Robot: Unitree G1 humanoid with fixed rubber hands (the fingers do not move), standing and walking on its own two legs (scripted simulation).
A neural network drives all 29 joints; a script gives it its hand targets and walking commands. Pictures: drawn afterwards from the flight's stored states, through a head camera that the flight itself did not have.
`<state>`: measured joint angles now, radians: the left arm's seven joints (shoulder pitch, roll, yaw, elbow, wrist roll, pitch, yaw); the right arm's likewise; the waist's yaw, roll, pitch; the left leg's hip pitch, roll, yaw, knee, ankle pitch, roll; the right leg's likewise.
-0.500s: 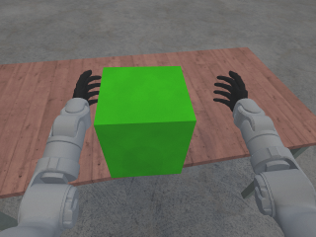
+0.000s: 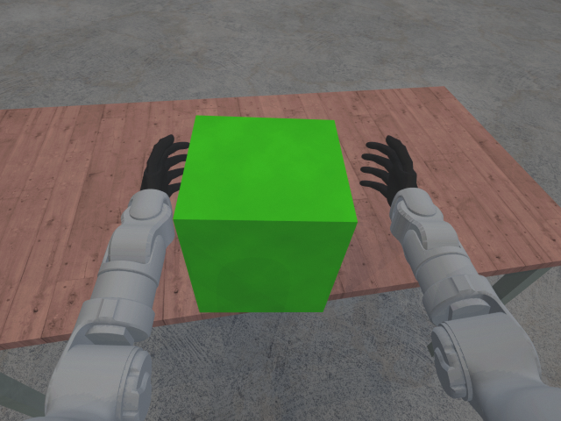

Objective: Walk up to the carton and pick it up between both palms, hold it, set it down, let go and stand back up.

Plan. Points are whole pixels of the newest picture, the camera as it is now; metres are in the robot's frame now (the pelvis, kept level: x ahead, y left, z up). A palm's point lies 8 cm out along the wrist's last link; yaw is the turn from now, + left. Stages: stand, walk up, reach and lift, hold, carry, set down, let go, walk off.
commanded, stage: reach and lift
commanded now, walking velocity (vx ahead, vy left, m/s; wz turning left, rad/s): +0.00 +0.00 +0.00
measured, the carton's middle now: (263, 220) +0.40 +0.03 +0.05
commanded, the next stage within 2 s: none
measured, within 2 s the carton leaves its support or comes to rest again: leaves its support in 1.46 s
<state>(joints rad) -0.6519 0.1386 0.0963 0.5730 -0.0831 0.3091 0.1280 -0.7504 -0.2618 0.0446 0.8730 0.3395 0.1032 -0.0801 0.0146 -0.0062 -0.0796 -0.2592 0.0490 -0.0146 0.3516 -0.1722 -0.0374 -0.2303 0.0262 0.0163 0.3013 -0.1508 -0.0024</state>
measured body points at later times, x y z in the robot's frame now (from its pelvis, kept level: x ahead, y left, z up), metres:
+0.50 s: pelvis +0.00 +0.00 +0.00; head +0.01 +0.02 +0.45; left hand +0.41 +0.15 +0.13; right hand +0.42 -0.16 +0.13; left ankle +0.00 +0.14 -0.75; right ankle +0.00 -0.12 -0.75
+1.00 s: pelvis +0.00 +0.00 +0.00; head +0.01 +0.02 +0.45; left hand +0.41 +0.15 +0.12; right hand +0.43 -0.16 +0.13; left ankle +0.00 +0.14 -0.75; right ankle +0.00 -0.12 -0.75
